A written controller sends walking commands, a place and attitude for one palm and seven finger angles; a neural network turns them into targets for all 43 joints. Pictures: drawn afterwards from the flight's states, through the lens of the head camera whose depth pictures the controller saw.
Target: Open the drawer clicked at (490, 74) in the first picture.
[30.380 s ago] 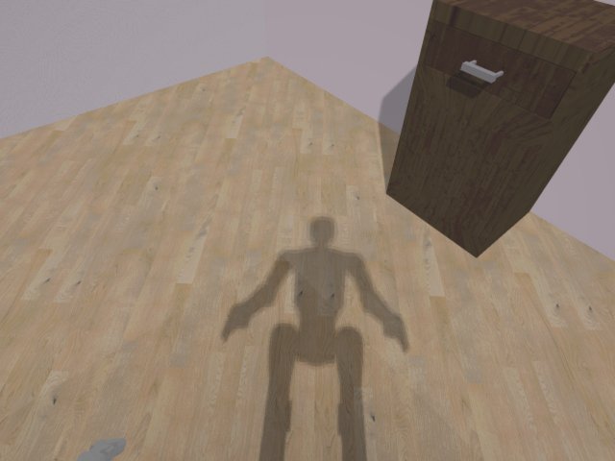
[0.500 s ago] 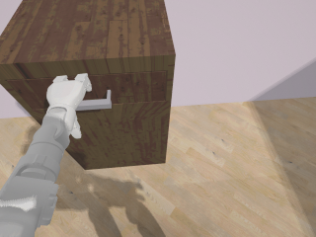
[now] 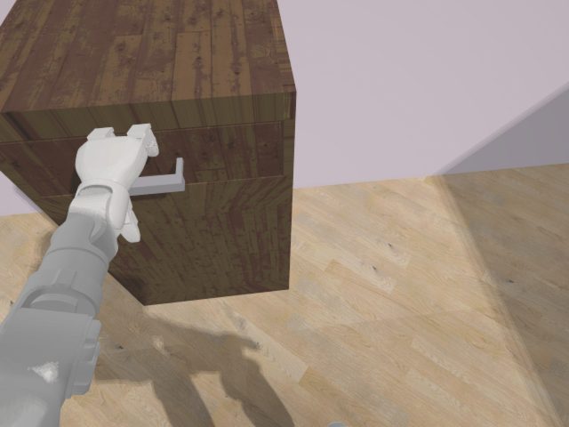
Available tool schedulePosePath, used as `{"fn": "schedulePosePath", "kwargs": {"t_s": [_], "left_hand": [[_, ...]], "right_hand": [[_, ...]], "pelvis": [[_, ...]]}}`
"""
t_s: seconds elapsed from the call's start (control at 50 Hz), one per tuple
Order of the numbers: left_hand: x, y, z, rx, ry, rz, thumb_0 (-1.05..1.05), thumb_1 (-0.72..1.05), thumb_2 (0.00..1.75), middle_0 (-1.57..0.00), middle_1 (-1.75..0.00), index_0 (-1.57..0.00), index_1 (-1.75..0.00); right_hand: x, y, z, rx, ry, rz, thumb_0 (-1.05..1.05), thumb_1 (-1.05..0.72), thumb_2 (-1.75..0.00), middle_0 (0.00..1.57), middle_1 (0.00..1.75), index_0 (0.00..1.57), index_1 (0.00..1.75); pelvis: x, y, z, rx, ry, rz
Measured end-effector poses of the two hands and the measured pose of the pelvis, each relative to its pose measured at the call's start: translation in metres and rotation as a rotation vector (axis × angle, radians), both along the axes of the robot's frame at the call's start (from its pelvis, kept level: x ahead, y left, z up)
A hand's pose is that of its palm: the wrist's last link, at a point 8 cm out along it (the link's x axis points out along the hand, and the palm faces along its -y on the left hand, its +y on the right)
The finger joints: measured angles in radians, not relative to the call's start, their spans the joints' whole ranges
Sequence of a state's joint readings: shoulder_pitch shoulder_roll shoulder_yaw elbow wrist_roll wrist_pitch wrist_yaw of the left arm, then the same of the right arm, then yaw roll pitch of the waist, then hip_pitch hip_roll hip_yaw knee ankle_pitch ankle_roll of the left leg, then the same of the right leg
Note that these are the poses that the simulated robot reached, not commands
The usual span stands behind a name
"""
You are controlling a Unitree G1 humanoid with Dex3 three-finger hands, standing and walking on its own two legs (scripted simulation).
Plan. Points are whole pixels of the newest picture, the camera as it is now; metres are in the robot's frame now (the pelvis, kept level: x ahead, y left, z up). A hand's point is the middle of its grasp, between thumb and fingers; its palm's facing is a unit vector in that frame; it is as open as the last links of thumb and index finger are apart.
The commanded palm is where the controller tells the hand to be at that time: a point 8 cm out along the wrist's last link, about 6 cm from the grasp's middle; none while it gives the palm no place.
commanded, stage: re-aim the fingers above the handle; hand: left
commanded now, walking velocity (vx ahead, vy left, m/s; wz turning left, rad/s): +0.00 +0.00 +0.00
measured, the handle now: (152, 175) +0.53 +0.22 -0.01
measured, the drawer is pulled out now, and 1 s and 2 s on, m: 0.00 0.00 0.00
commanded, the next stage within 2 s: lower the fingers behind the handle in 1.56 s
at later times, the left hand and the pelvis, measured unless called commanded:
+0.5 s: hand (130, 173) +0.49 +0.23 +0.05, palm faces +0.02 -0.04 -1.00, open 13.8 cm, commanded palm +0.45 +0.23 +0.10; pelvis +0.00 +0.01 +0.00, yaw -1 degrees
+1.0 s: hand (124, 178) +0.47 +0.23 +0.05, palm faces -0.01 +0.03 -1.00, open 13.9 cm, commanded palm +0.45 +0.22 +0.10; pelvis +0.00 +0.00 +0.00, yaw +0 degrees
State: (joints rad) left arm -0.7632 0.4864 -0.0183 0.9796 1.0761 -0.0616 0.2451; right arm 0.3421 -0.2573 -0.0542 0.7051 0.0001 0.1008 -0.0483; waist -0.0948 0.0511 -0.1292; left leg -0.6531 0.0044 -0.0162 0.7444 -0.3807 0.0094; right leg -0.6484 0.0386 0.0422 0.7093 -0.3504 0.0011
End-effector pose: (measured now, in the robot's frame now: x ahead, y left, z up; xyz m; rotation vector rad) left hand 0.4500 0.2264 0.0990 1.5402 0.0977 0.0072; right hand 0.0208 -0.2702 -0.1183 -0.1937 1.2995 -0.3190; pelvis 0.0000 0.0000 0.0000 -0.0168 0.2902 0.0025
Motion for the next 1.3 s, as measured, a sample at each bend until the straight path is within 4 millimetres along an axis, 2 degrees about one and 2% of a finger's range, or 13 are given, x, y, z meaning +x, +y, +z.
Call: {"fn": "schedulePosePath", "kwargs": {"t_s": [0.22, 0.32, 0.42, 0.5, 0.58, 0.7, 0.86, 0.96, 1.02, 1.08, 1.16, 1.24, 1.3], "left_hand": [[-0.003, 0.033, -0.002, 0.058, 0.015, 0.096, 0.00, -0.49, 0.30, -0.32, -1.20, -0.32, -1.20], [0.001, 0.017, -0.005, 0.017, 0.038, 0.019, 0.00, -0.49, 0.30, -0.32, -1.20, -0.32, -1.20], [0.009, -0.004, 0.000, -0.030, -0.028, -0.059, 0.00, -0.49, 0.30, -0.32, -1.20, -0.32, -1.20], [0.014, 0.001, 0.003, -0.012, -0.079, -0.010, 0.00, -0.49, 0.30, -0.32, -1.20, -0.32, -1.20], [0.009, 0.011, 0.001, 0.045, -0.051, 0.069, 0.00, -0.49, 0.30, -0.32, -1.20, -0.32, -1.20], [-0.005, 0.000, -0.007, 0.004, 0.031, 0.048, 0.00, -0.49, 0.30, -0.32, -1.20, -0.32, -1.20], [0.000, -0.024, 0.009, -0.002, -0.081, -0.061, 0.00, -0.49, 0.30, -0.33, -1.20, -0.32, -1.20], [0.003, -0.010, 0.014, 0.045, -0.089, 0.057, 0.00, -0.49, 0.30, -0.32, -1.20, -0.32, -1.20], [0.000, 0.000, 0.007, 0.073, -0.020, 0.120, 0.00, -0.49, 0.30, -0.32, -1.20, -0.32, -1.20], [-0.005, 0.000, -0.001, 0.056, 0.052, 0.117, 0.00, -0.49, 0.30, -0.32, -1.20, -0.32, -1.20], [-0.007, -0.018, -0.006, 0.008, 0.068, 0.002, 0.00, -0.49, 0.30, -0.32, -1.20, -0.32, -1.20], [-0.002, -0.038, 0.001, -0.015, -0.023, -0.104, 0.00, -0.49, 0.30, -0.33, -1.20, -0.32, -1.20], [0.005, -0.037, 0.009, -0.009, -0.109, -0.077, 0.00, -0.49, 0.30, -0.33, -1.20, -0.32, -1.20]], "right_hand": [[-0.013, 0.001, -0.002, 0.001, 0.033, -0.002, 0.01, -0.91, -0.90, 0.20, 0.30, 0.21, 0.30], [-0.011, 0.004, 0.001, -0.014, 0.037, 0.012, 0.01, -0.91, -0.90, 0.20, 0.30, 0.21, 0.30], [-0.006, 0.006, 0.002, -0.022, 0.012, 0.008, 0.01, -0.91, -0.90, 0.20, 0.30, 0.21, 0.30], [-0.002, 0.010, -0.003, -0.001, -0.001, 0.005, 0.01, -0.91, -0.90, 0.20, 0.30, 0.21, 0.30], [0.000, 0.017, -0.007, 0.040, -0.005, 0.002, 0.01, -0.91, -0.90, 0.20, 0.30, 0.21, 0.30], [0.008, 0.024, -0.005, 0.057, -0.007, 0.015, 0.01, -0.91, -0.90, 0.20, 0.30, 0.21, 0.30], [0.021, 0.015, -0.002, 0.025, -0.055, 0.040, 0.01, -0.91, -0.90, 0.20, 0.30, 0.21, 0.30], [0.021, 0.010, -0.006, 0.045, -0.059, 0.035, 0.01, -0.91, -0.90, 0.20, 0.30, 0.21, 0.30], [0.017, 0.008, -0.006, 0.053, -0.051, 0.027, 0.01, -0.91, -0.90, 0.20, 0.30, 0.21, 0.30], [0.013, 0.005, -0.004, 0.043, -0.037, 0.023, 0.01, -0.91, -0.90, 0.20, 0.30, 0.21, 0.30], [0.010, -0.001, 0.000, 0.010, -0.021, 0.027, 0.01, -0.91, -0.90, 0.20, 0.30, 0.21, 0.30], [0.008, -0.008, 0.000, -0.015, -0.019, 0.026, 0.01, -0.91, -0.90, 0.20, 0.30, 0.21, 0.30], [0.007, -0.010, -0.003, -0.011, -0.022, 0.021, 0.01, -0.91, -0.90, 0.20, 0.30, 0.21, 0.30]], "pelvis": [[-0.005, 0.002, -0.001, -0.003, 0.016, 0.002], [-0.004, 0.005, -0.001, -0.008, 0.015, 0.015], [-0.001, 0.008, -0.003, -0.010, 0.023, 0.008], [-0.001, 0.010, -0.005, -0.007, 0.030, -0.007], [0.001, 0.012, -0.004, -0.007, 0.031, -0.009], [0.004, 0.011, 0.001, -0.007, -0.002, 0.005], [0.000, 0.007, 0.000, -0.004, -0.007, 0.013], [-0.002, 0.003, -0.001, 0.003, 0.000, 0.000], [-0.002, 0.001, 0.001, 0.006, -0.002, -0.003], [-0.001, -0.002, 0.003, 0.007, -0.010, 0.004], [0.000, -0.005, 0.003, 0.005, -0.017, 0.015], [0.000, -0.006, 0.000, 0.004, -0.007, 0.018], [-0.001, -0.006, -0.002, 0.006, 0.008, 0.010]]}}
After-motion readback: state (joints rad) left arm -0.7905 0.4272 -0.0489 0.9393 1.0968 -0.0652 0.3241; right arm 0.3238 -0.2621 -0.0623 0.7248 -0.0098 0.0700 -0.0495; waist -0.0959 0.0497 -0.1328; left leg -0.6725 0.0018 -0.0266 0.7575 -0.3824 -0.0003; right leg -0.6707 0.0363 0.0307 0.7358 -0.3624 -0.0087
